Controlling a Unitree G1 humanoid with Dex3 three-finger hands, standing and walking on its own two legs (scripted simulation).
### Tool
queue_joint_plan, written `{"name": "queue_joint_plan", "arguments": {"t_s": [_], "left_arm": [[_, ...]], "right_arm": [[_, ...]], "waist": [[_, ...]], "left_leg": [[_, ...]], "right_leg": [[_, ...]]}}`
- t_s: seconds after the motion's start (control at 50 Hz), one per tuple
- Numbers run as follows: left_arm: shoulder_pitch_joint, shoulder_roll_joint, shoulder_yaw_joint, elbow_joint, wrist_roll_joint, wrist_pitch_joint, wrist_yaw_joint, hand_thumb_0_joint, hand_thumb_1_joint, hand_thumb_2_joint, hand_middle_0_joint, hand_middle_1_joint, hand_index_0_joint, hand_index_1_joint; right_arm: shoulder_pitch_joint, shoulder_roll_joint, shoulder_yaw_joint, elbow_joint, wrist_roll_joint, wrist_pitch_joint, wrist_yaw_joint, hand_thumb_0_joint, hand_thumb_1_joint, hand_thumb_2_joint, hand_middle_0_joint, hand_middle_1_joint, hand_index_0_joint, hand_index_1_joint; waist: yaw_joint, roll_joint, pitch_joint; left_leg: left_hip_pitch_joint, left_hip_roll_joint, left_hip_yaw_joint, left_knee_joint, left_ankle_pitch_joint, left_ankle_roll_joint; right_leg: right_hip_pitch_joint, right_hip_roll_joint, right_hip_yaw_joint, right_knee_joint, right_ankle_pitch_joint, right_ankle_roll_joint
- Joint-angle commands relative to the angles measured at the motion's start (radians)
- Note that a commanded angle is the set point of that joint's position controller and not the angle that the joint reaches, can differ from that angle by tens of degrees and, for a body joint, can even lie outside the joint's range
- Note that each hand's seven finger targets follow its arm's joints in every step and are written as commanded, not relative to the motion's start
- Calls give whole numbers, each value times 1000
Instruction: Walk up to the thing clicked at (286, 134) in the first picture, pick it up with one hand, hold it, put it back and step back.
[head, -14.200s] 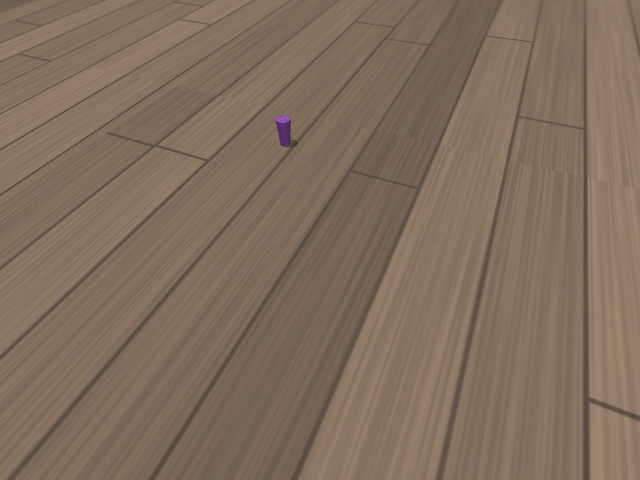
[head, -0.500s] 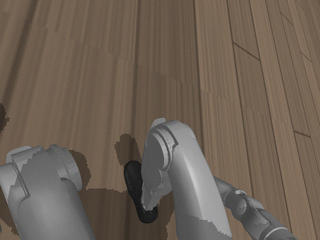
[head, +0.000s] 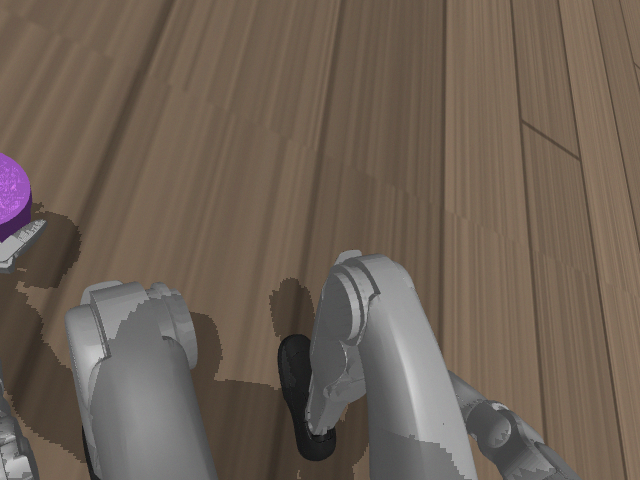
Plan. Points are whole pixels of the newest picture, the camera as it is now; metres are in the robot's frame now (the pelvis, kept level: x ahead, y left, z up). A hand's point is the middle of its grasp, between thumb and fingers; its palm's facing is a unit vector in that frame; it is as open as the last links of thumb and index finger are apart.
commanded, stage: settle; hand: left
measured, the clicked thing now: out of the picture +0.41 +0.30 -0.16
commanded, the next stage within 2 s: lift in 1.58 s
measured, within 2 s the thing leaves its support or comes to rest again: neither
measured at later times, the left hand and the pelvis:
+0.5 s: hand out of the picture +0.39 +0.31 -0.04, palm faces +0.38 -0.92 -0.05, open 10.8 cm; pelvis +0.01 -0.01 +0.03, yaw +6 degrees
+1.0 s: hand out of the picture +0.41 +0.30 +0.01, palm faces +0.39 -0.92 -0.04, open 10.8 cm; pelvis +0.02 -0.03 +0.05, yaw +9 degrees
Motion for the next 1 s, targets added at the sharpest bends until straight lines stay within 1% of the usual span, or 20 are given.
{"name": "queue_joint_plan", "arguments": {"t_s": [0.0, 0.04, 0.1, 0.16, 0.2, 0.28, 0.3, 0.36, 0.44, 0.46, 0.48, 0.54, 0.62, 0.66, 0.68, 0.72, 0.76, 0.78, 0.82, 0.98], "left_arm": [[-240, 95, -27, -271, -34, -44, -26, 0, 108, 1255, -1292, -1406, -1284, -1435], [-255, 66, -43, -277, -44, -18, -35, 0, 92, 1259, -1279, -1409, -1276, -1435], [-284, 77, -33, -391, -50, 8, -52, 0, 127, 1277, -1293, -1428, -1292, -1451], [-243, 9, -57, -378, -64, 48, -71, 0, 153, 1267, -1305, -1424, -1305, -1445], [-236, 37, -19, -401, -66, 68, -75, 0, 162, 1268, -1302, -1422, -1302, -1443], [-284, 46, -12, -523, -75, 98, -96, 0, 118, 1257, -1313, -1423, -1307, -1449], [-237, -16, -53, -439, -75, 118, -106, 0, 131, 1251, -1299, -1416, -1297, -1439], [-290, 58, 3, -547, -88, 125, -120, 0, 109, 1214, -1269, -1372, -1262, -1398], [-271, -34, -31, -492, -114, 163, -152, 0, 116, 1199, -1251, -1358, -1247, -1380], [-298, 11, 6, -540, -115, 161, -150, 0, 120, 1214, -1249, -1362, -1245, -1385], [-299, 40, 19, -567, -111, 163, -153, 0, 93, 1211, -1262, -1368, -1256, -1393], [-236, -59, -18, -478, -124, 190, -187, 0, 110, 1208, -1246, -1358, -1242, -1381], [-253, -16, 24, -520, -127, 202, -198, 0, 119, 1199, -1243, -1347, -1240, -1368], [-218, -66, 15, -461, -135, 218, -205, 0, 116, 1220, -1270, -1380, -1269, -1400], [-296, -22, 34, -559, -134, 209, -203, 0, 105, 1213, -1254, -1362, -1250, -1385], [-215, -46, 37, -482, -133, 226, -209, 0, 107, 1226, -1274, -1384, -1271, -1406], [-316, -1, 58, -576, -131, 216, -206, 0, 104, 1230, -1269, -1378, -1263, -1403], [-213, -43, 53, -469, -127, 231, -206, 0, 99, 1239, -1282, -1393, -1277, -1417], [-299, -6, 68, -578, -127, 221, -203, 0, 82, 1223, -1257, -1368, -1251, -1393], [-294, -44, 51, -525, -114, 241, -204, 0, 115, 1248, -1262, -1379, -1259, -1402]], "right_arm": [[85, -333, -166, -8, 33, 5, -15, 0, -897, -903, 200, 300, 199, 300], [97, -320, -179, -7, 51, 2, -16, 0, -893, -902, 200, 300, 200, 300], [106, -310, -222, -13, 74, 0, -20, 0, -892, -901, 200, 300, 200, 300], [124, -288, -238, -18, 100, 0, -21, 0, -895, -901, 200, 300, 200, 300], [135, -279, -256, -21, 116, 2, -30, 0, -892, -900, 200, 300, 200, 300], [168, -259, -288, -16, 139, 6, -46, 0, -898, -902, 200, 300, 200, 300], [164, -251, -287, -24, 144, 9, -49, 0, -897, -902, 200, 300, 200, 300], [192, -234, -305, -10, 160, 7, -61, 0, -898, -902, 200, 300, 200, 300], [213, -222, -323, -5, 180, 6, -73, 0, -900, -902, 200, 300, 200, 300], [227, -220, -330, 0, 186, 6, -78, 0, -894, -901, 200, 300, 200, 300], [233, -215, -336, 8, 188, 8, -82, 0, -899, -903, 200, 300, 200, 300], [238, -211, -349, 1, 197, 5, -86, 0, -897, -902, 200, 300, 200, 300], [246, -203, -365, 2, 210, 2, -96, 0, -896, -902, 200, 300, 200, 300], [252, -198, -369, -4, 214, 1, -99, 0, -899, -902, 200, 300, 200, 300], [256, -195, -373, 9, 214, -2, -102, 0, -896, -902, 200, 300, 200, 300], [258, -187, -377, 1, 216, -1, -105, 0, -900, -903, 200, 300, 200, 300], [264, -182, -383, 10, 216, -7, -108, 0, -898, -903, 200, 300, 200, 300], [254, -182, -387, -3, 220, -7, -111, 0, -903, -903, 200, 300, 200, 300], [260, -180, -392, 8, 217, -9, -114, 0, -900, -903, 200, 300, 200, 300], [262, -172, -405, 11, 221, -16, -122, 0, -900, -903, 200, 300, 200, 300]], "waist": [[-64, 592, -642], [-67, 554, -635], [-20, 565, -678], [-19, 542, -693], [6, 533, -730], [34, 576, -802], [12, 556, -783], [47, 543, -841], [32, 499, -854], [47, 497, -874], [66, 517, -903], [44, 445, -887], [79, 447, -925], [67, 407, -932], [82, 430, -958], [86, 410, -960], [89, 416, -976], [89, 378, -951], [99, 400, -982], [95, 415, -966]], "left_leg": [[444, 45, 155, -380, 147, 1], [406, 41, 159, -394, 84, 11], [401, 34, 179, -417, 42, 17], [402, 30, 183, -443, 30, 17], [408, 26, 195, -454, 31, 21], [456, 23, 220, -474, 51, 20], [434, 19, 225, -477, 52, 25], [422, 15, 249, -475, 73, 32], [415, 10, 264, -480, 107, 38], [426, 11, 265, -487, 114, 38], [446, 11, 274, -490, 126, 37], [425, 8, 284, -482, 147, 44], [439, 8, 297, -504, 156, 43], [433, 7, 301, -500, 175, 46], [447, 8, 308, -501, 182, 45], [442, 8, 316, -500, 198, 49], [427, 9, 322, -502, 176, 51], [420, 8, 323, -511, 170, 54], [428, 10, 329, -508, 164, 54], [465, 11, 329, -552, 159, 50]], "right_leg": [[197, 32, -103, -158, 201, -85], [183, 28, -96, -173, 152, -84], [162, 23, -76, -181, 111, -89], [143, 15, -64, -184, 92, -91], [151, 10, -48, -197, 87, -92], [136, 4, -21, -202, 95, -102], [146, 1, -17, -213, 96, -99], [180, 0, 5, -224, 102, -100], [186, -6, 16, -238, 130, -101], [189, -6, 15, -241, 128, -101], [198, -8, 23, -242, 133, -103], [216, -12, 26, -261, 153, -96], [232, -16, 32, -270, 141, -98], [258, -19, 38, -281, 162, -94], [258, -19, 44, -280, 166, -96], [290, -21, 54, -291, 179, -91], [298, -20, 62, -300, 163, -92], [297, -22, 61, -313, 151, -89], [312, -22, 73, -316, 147, -89], [279, -25, 68, -331, 130, -96]]}}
